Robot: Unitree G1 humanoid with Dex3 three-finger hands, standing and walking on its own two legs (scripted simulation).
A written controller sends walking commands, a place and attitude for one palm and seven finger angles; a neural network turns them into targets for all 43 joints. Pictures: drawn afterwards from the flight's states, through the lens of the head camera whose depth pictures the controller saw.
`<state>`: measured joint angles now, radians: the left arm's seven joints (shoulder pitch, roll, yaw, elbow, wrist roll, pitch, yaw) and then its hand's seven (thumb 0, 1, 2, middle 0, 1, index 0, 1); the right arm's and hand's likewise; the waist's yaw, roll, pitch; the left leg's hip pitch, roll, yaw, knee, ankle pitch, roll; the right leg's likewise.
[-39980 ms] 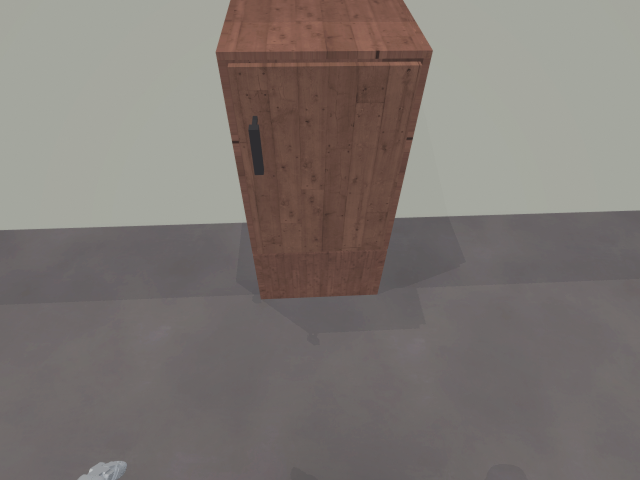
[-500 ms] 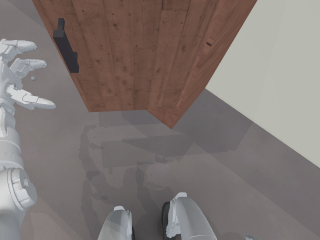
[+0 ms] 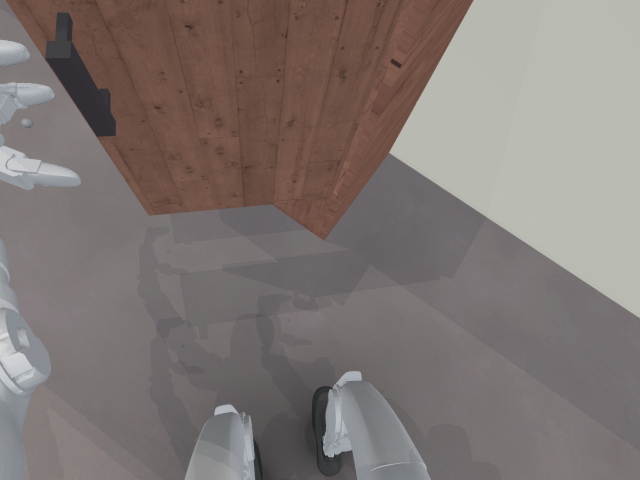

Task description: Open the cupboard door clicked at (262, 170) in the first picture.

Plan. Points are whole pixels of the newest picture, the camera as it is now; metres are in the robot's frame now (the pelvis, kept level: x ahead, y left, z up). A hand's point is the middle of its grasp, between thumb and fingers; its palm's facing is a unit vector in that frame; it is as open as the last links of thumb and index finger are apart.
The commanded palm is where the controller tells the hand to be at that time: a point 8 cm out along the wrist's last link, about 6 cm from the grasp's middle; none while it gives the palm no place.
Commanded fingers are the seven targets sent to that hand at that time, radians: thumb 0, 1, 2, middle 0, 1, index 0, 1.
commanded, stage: move the hooked fingers beside the handle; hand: left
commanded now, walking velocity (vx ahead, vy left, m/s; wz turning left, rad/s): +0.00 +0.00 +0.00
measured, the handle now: (86, 79) +0.57 +0.22 +0.05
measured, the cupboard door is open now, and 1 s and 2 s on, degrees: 44 44 44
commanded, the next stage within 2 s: slide the fingers in behind the handle in 0.56 s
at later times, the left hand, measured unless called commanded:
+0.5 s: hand (24, 129) +0.50 +0.27 +0.05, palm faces +0.07 -1.00 -0.03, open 14.0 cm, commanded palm +0.48 +0.30 +0.05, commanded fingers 0.00 -0.50 0.30 -0.30 -1.20 -0.30 -1.20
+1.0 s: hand (47, 126) +0.51 +0.25 +0.04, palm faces +0.06 -1.00 -0.01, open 14.0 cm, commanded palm +0.48 +0.28 +0.05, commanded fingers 0.00 -0.50 0.30 -0.30 -1.20 -0.30 -1.20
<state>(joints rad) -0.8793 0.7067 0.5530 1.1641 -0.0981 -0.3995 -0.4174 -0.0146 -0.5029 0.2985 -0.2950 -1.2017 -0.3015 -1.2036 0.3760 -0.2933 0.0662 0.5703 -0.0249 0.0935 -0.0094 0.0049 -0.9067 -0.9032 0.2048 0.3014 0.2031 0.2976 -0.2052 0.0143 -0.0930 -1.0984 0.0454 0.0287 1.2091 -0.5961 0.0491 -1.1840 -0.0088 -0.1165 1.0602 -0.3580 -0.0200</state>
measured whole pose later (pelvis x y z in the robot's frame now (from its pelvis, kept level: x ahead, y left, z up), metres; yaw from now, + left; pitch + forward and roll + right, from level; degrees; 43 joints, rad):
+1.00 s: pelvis +0.00 +0.00 +0.00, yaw +0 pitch +27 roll -4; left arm -0.85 0.62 0.51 1.12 -0.10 -0.40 -0.36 -0.01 -0.50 0.30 -0.30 -1.20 -0.30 -1.20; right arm 0.37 -0.28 0.06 0.58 -0.02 0.09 0.00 0.00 -0.91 -0.90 0.21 0.30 0.20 0.30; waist -0.19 0.02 -0.10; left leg -1.08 0.04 0.02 1.20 -0.60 0.05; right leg -1.16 -0.01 -0.12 1.05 -0.36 -0.02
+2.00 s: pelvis +0.00 +0.00 +0.00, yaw +1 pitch +26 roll -3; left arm -0.84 0.47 0.41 1.11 -0.08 -0.47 -0.20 -0.01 -0.50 0.30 -0.30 -1.20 -0.30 -1.20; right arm 0.36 -0.26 0.04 0.59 -0.04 0.08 0.02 0.00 -0.91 -0.90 0.20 0.30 0.20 0.30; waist -0.18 0.02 -0.11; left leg -1.04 0.03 0.03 1.18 -0.59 0.04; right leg -1.14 -0.01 -0.10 1.06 -0.37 -0.02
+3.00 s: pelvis +0.01 +0.00 +0.01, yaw +1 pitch +26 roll -3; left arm -0.84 0.46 0.40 1.11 -0.09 -0.48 -0.20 0.00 0.71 0.82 -0.33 -1.30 -0.35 -1.32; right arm 0.36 -0.27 0.04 0.60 -0.04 0.07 0.02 0.00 -0.91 -0.90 0.20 0.30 0.20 0.30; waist -0.17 0.02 -0.11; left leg -1.03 0.03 0.03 1.18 -0.59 0.04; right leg -1.14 -0.02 -0.10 1.06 -0.38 -0.02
